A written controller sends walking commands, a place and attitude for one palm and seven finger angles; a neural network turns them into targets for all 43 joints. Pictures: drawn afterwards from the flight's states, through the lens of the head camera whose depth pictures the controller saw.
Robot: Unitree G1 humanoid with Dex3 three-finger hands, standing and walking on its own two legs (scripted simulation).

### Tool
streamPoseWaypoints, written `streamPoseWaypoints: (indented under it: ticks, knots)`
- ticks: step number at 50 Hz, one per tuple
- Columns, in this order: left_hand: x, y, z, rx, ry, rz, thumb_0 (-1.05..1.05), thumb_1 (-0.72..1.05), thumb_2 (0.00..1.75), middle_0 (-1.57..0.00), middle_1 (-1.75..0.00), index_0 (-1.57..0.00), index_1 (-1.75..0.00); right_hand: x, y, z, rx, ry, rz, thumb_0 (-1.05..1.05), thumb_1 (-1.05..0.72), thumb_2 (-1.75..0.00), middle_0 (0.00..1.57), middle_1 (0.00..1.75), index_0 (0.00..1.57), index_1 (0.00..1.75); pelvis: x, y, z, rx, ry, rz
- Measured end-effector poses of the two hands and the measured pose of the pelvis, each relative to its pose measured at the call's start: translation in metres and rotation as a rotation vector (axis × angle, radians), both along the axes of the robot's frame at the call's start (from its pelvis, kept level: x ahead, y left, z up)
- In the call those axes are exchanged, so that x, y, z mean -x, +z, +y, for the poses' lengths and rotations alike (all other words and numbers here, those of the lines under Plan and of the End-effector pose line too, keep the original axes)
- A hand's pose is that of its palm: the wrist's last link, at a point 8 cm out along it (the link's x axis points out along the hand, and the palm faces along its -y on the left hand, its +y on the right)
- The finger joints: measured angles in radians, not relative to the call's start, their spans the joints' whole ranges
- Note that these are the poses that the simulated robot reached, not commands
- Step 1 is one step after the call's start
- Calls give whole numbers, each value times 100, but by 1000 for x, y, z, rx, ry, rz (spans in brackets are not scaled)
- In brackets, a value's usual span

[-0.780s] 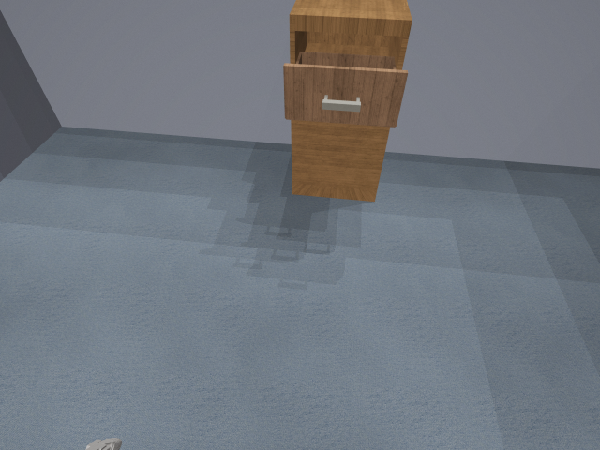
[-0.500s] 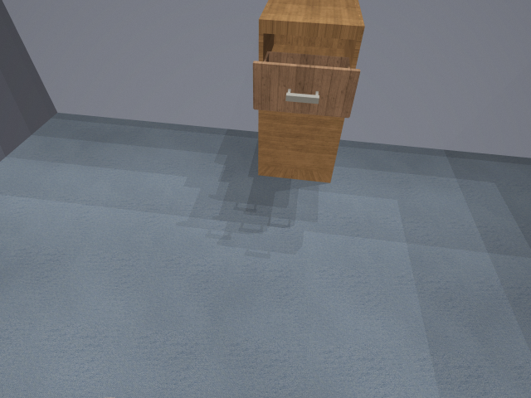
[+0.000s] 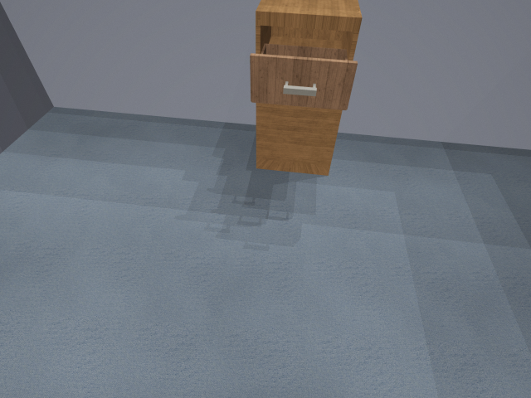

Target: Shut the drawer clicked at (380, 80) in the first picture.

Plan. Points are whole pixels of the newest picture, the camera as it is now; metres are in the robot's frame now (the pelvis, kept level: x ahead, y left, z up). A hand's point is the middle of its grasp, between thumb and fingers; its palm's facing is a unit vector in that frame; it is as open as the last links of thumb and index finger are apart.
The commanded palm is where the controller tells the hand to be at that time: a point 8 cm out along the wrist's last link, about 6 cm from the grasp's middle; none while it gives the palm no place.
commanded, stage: stand and wait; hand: left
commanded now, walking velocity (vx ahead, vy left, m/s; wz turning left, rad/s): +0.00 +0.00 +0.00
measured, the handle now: (300, 87) +1.14 -0.06 -0.08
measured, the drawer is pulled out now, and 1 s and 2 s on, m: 0.30 0.30 0.30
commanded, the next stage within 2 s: look at it before walking up in 0.04 s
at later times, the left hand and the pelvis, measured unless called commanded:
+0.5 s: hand out of the picture +0.08 +0.24 -0.16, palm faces -0.03 -0.94 -0.33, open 7.4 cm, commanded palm none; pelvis +0.01 +0.00 +0.00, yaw +0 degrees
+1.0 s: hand out of the picture +0.07 +0.21 -0.18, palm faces -0.06 -0.96 -0.26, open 7.4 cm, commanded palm none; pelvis +0.05 -0.01 -0.01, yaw -5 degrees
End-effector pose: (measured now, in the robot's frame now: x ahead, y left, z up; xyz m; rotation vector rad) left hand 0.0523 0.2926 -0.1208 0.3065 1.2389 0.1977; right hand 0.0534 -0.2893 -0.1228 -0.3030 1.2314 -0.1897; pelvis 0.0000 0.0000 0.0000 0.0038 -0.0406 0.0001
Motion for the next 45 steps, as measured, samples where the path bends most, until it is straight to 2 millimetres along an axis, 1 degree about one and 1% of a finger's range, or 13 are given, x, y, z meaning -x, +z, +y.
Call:
streamPoseWaypoints:
  ticks: [9, 39, 42, 45]
  knots:
    - [-7, 1, -3, 5, -8, -11, 0, 90, 90, -20, -30, -20, -30, -4, 0, 2, -7, -2, -10, 0, -91, -89, 20, 30, 21, 30, -2, 1, 0, -1, -3, 4]
    - [-28, 3, -6, -1, -10, -12, 0, 90, 90, -20, -30, -20, -30, -35, 3, -2, -2, 8, -27, 0, -91, -89, 20, 30, 21, 30, -19, 2, -3, -2, -6, 13]
    - [-28, 1, -9, 1, -7, -5, 0, 91, 90, -20, -30, -20, -30, -36, 1, 1, -6, 4, -27, 0, -91, -89, 20, 30, 21, 30, -22, 1, -4, -1, -18, 15]
    - [-25, -6, -17, 25, -7, 26, 0, 91, 90, -20, -30, -20, -30, -31, -6, 7, -26, -18, -22, 0, -91, -89, 20, 30, 21, 30, -29, -2, -5, -1, -42, 17]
